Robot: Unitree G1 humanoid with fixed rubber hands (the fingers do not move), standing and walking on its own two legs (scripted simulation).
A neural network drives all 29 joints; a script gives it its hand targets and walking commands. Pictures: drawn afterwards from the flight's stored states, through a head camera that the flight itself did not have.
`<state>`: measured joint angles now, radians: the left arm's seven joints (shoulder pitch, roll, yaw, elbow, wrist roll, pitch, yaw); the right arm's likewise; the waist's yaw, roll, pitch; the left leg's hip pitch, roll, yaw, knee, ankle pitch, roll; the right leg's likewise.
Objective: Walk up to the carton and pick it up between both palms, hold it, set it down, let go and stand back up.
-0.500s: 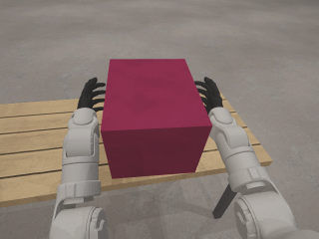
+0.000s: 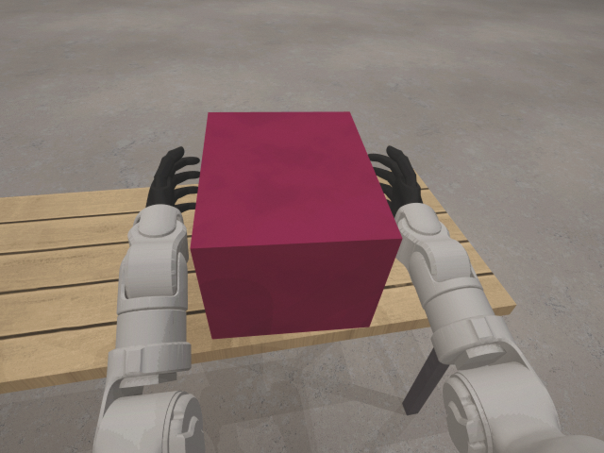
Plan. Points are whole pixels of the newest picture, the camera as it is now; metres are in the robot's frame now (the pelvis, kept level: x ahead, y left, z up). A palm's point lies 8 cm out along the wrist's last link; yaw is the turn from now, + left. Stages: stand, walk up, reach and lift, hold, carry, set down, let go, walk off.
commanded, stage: hold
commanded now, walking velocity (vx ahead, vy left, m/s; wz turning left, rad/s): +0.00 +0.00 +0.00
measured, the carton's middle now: (286, 216) +0.40 +0.01 +0.13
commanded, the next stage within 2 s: none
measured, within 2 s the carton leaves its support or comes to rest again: neither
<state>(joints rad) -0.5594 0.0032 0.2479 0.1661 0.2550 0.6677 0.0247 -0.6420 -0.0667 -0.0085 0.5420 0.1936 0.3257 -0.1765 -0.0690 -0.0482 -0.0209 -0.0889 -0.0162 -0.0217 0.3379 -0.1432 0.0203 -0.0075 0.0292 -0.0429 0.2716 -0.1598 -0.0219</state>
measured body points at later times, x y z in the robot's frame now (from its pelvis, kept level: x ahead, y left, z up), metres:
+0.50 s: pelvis +0.00 +0.00 +0.00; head -0.05 +0.03 +0.45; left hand +0.37 +0.16 +0.18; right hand +0.38 -0.15 +0.18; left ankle +0.03 +0.10 -0.75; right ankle +0.00 -0.10 -0.75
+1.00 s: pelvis +0.01 +0.00 +0.00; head -0.04 +0.02 +0.45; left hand +0.38 +0.16 +0.18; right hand +0.38 -0.16 +0.17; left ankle +0.03 +0.10 -0.75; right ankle +0.00 -0.10 -0.75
